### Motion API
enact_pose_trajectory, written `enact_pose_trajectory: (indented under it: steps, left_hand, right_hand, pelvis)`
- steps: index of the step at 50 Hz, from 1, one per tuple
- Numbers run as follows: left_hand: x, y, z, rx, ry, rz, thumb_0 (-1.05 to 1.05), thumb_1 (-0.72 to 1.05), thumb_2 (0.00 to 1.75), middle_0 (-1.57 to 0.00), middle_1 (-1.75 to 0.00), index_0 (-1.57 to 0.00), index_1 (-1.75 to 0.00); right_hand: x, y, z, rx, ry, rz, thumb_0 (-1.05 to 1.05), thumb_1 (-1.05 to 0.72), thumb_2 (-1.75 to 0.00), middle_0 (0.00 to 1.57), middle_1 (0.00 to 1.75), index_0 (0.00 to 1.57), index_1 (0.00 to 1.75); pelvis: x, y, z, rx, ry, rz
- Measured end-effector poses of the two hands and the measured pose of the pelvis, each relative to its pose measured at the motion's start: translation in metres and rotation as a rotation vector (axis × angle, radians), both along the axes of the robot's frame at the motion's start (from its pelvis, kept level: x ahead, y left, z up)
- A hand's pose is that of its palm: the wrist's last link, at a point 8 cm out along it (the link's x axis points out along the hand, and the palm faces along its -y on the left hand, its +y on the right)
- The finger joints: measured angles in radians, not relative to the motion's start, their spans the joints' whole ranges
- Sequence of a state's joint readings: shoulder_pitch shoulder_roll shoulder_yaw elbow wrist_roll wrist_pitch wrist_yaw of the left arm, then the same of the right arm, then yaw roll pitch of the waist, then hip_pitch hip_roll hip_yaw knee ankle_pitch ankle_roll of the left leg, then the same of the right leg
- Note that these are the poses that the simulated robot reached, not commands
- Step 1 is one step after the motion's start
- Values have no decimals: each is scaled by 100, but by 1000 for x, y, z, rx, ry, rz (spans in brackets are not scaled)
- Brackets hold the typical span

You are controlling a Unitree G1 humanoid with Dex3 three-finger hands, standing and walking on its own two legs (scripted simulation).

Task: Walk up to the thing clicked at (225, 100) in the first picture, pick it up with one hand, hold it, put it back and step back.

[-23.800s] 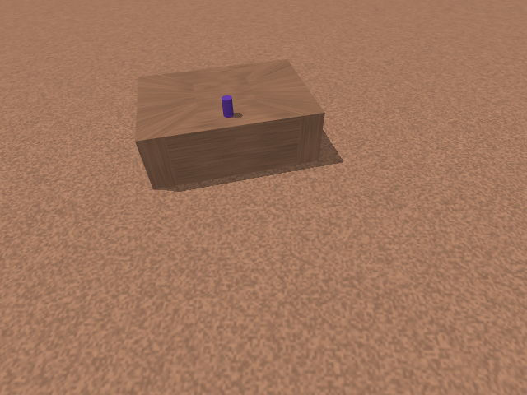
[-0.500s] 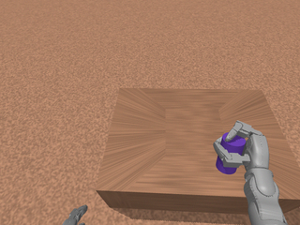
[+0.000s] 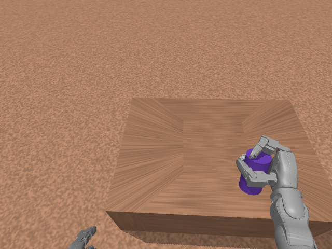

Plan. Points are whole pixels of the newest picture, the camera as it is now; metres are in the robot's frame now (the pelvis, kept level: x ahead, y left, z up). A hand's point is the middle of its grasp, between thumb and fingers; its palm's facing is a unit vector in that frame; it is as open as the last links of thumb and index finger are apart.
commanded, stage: hold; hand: right
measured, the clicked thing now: (254, 172) +0.32 -0.18 +0.02
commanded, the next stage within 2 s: crouch in 0.18 s
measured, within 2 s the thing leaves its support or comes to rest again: neither
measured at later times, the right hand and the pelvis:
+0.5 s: hand (252, 163) +0.33 -0.17 +0.05, palm faces +0.13 +0.99 +0.01, open 5.7 cm; pelvis +0.00 +0.00 +0.00, yaw +0 degrees
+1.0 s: hand (235, 167) +0.40 -0.18 -0.12, palm faces +0.10 +1.00 +0.00, open 5.5 cm; pelvis -0.03 +0.00 -0.13, yaw +1 degrees
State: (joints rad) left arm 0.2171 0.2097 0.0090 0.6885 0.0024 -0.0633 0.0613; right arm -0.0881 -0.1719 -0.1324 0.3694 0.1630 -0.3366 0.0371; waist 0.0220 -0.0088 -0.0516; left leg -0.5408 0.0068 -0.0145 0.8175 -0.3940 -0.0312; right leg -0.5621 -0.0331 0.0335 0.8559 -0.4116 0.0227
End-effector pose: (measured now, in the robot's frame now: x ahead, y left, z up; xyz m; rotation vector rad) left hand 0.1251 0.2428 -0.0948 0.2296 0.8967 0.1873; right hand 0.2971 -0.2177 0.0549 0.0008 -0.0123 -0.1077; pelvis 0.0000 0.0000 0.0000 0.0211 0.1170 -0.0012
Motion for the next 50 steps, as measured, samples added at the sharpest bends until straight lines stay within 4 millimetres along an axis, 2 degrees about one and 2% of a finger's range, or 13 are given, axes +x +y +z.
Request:
enact_pose_trajectory:
  steps: [19,25,30,35,42,50]
  left_hand:
    - [-2,-2,0,-3,-1,-3,1,90,91,-20,-31,-20,-31]
    - [-4,-2,-4,1,5,-10,1,90,92,-20,-31,-20,-31]
    - [-11,3,-15,15,25,-18,1,90,91,-20,-31,-20,-31]
    - [-23,12,-37,40,68,-23,1,90,91,-20,-31,-20,-31]
    - [-49,23,-87,72,167,-15,0,90,91,-20,-31,-20,-30]
    - [-76,24,-141,50,288,2,1,90,91,-20,-31,-20,-30]
  right_hand:
    - [0,2,1,0,-8,-1,3,7,-112,94,114,116,134]
    - [2,-1,-10,11,2,-19,3,7,-112,94,114,116,134]
    - [11,-1,-34,19,28,-13,3,7,-112,94,114,117,134]
    - [25,-1,-70,24,30,-4,3,7,-112,94,114,118,134]
    - [53,-10,-125,3,0,3,3,7,-112,94,114,119,135]
    - [80,-15,-171,-1,-2,9,3,7,-111,94,114,120,135]
  pelvis:
    - [-3,0,-1,0,1,2]
    - [-5,0,-5,-1,18,0]
    - [-12,0,-15,-2,60,0]
    - [-20,1,-37,-4,138,4]
    - [-28,2,-84,-2,268,11]
    - [-33,2,-128,7,363,12]
